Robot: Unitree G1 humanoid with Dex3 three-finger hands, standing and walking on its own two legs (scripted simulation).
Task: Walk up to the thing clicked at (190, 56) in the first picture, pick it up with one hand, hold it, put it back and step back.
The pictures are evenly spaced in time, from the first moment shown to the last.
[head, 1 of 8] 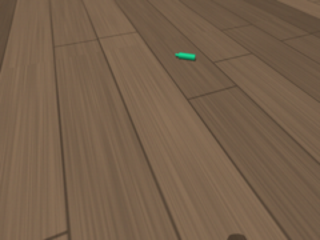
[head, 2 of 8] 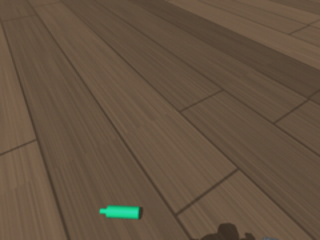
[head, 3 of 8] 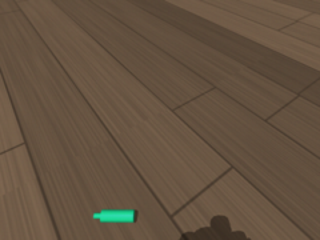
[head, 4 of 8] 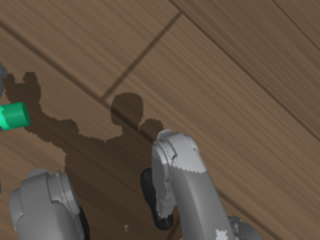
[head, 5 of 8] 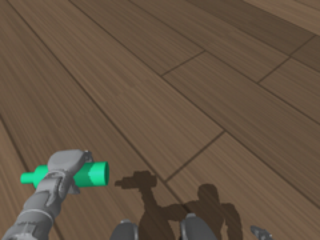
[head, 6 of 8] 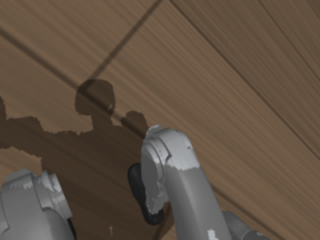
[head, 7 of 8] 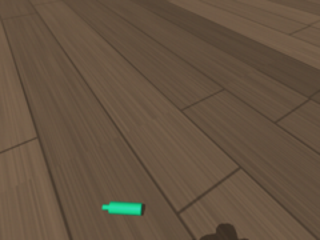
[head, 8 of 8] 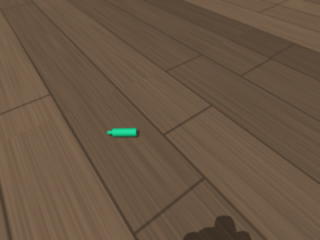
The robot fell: no
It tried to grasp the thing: yes
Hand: left
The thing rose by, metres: 0.68
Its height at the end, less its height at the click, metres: +0.00
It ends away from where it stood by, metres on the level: 0.01
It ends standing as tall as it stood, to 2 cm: yes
